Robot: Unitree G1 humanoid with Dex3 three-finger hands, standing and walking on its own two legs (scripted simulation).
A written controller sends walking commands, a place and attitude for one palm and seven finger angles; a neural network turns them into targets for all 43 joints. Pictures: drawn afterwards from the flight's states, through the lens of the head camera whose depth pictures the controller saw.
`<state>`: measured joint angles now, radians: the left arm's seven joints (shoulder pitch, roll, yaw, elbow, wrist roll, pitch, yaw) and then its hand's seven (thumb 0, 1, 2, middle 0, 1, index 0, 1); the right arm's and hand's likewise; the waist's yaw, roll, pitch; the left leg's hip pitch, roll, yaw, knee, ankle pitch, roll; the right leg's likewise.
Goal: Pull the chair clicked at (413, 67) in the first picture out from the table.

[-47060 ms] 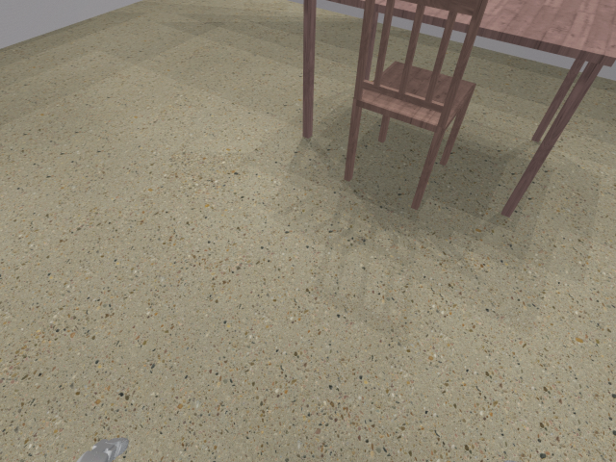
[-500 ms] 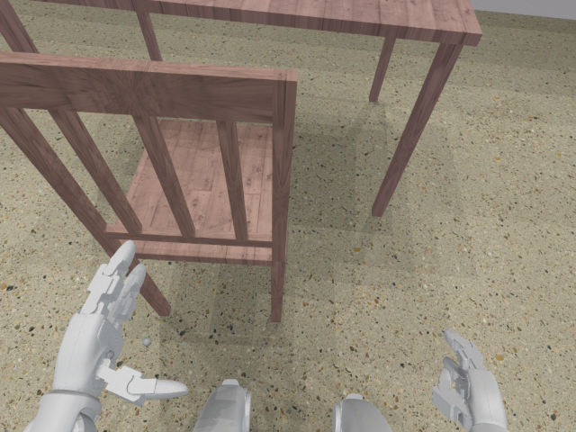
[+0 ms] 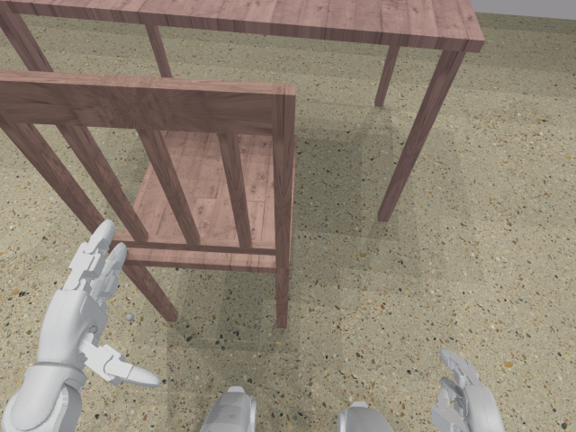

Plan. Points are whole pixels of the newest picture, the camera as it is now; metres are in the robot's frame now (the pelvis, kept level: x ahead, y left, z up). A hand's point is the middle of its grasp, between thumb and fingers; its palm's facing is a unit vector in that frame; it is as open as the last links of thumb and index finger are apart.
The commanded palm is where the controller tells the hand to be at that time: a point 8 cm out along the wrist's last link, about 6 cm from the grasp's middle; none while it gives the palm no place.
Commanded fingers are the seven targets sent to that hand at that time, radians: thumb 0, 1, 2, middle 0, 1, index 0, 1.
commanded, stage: raise the hand toward the chair's back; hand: left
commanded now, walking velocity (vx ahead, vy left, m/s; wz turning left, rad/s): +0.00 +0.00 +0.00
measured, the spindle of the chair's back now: (175, 194) +0.47 +0.22 +0.00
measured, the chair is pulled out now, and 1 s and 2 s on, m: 0.29 0.29 0.29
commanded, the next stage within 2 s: aim the fingers beside a spindle in 0.40 s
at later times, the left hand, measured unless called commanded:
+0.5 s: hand (135, 326) +0.24 +0.20 +0.05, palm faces +0.01 -1.00 -0.07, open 16.9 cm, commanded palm +0.22 +0.25 +0.05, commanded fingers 0.00 -0.50 0.30 -0.06 -0.08 -0.06 -0.08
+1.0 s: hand (154, 302) +0.28 +0.19 +0.02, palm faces -0.03 -1.00 -0.06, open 16.9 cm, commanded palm +0.26 +0.25 +0.03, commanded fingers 0.00 -0.50 0.30 -0.06 -0.08 -0.06 -0.08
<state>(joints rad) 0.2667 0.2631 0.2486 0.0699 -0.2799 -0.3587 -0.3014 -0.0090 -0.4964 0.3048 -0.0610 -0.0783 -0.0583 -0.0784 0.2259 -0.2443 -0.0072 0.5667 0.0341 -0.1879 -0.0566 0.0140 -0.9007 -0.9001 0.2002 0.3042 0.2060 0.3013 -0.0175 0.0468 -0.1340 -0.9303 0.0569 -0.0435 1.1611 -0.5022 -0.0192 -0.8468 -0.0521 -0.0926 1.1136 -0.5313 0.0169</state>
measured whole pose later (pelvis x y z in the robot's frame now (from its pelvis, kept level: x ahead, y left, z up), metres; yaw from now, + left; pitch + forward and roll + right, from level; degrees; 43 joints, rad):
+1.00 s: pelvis -0.01 +0.00 -0.01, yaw -1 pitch +18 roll -2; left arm 0.14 0.26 0.23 0.19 -0.26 -0.36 -0.29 -0.01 -0.50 0.30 -0.06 -0.08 -0.06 -0.08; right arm 0.23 -0.25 -0.01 0.56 0.02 -0.18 -0.05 0.01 -0.90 -0.90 0.20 0.30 0.21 0.30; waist -0.03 0.04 -0.14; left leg -1.00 0.06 -0.03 1.19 -0.50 -0.02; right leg -0.93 -0.05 -0.07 1.16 -0.54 0.02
